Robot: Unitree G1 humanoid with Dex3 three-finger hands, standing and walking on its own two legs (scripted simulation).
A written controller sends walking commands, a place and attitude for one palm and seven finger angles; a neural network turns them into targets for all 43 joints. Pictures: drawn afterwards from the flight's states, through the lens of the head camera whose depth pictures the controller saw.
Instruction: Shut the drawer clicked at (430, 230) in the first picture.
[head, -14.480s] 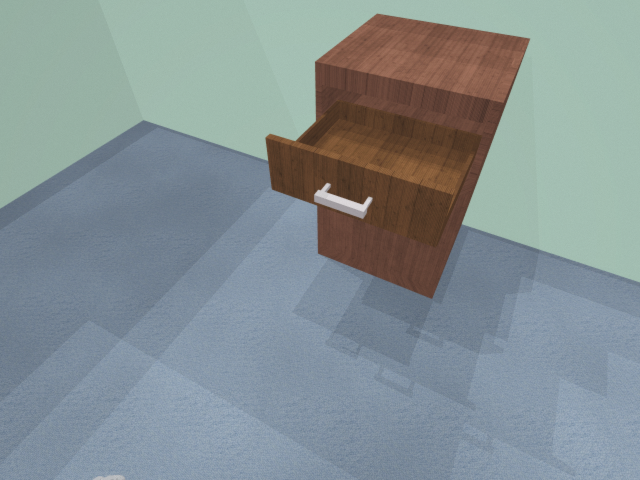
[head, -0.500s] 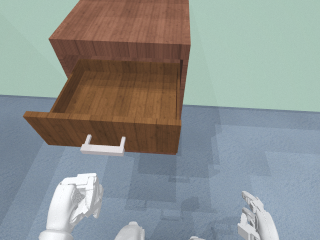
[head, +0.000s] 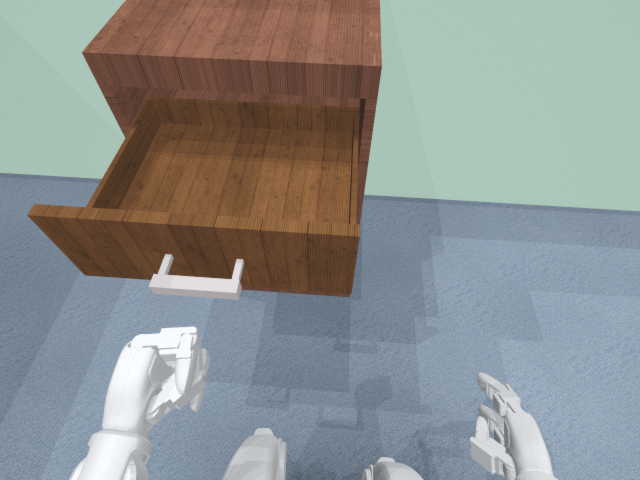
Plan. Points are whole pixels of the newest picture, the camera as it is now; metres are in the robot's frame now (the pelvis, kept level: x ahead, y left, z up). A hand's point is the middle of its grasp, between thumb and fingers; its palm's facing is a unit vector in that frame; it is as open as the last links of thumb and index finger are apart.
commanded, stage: bring the fist close to the handle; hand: left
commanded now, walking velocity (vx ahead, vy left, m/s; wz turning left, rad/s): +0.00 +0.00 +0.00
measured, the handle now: (199, 275) +0.39 +0.20 -0.02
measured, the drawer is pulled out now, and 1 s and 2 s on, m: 0.30 0.30 0.25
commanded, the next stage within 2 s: push the drawer shut in 1.06 s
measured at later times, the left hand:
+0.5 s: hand (217, 352) +0.27 +0.14 +0.00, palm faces -0.08 -1.00 -0.03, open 3.3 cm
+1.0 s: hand (223, 342) +0.29 +0.14 -0.02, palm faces -0.07 -1.00 -0.04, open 3.3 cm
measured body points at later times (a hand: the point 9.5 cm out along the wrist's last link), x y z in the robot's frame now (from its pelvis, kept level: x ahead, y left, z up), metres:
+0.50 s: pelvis -0.01 +0.01 -0.03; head +0.09 +0.02 +0.41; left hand +0.27 +0.20 +0.00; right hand +0.16 -0.23 -0.12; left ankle +0.05 +0.12 -0.65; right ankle -0.02 -0.09 -0.65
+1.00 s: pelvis -0.01 +0.01 -0.04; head +0.09 +0.02 +0.40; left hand +0.29 +0.20 -0.02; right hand +0.15 -0.23 -0.14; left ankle +0.05 +0.12 -0.65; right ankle -0.02 -0.09 -0.65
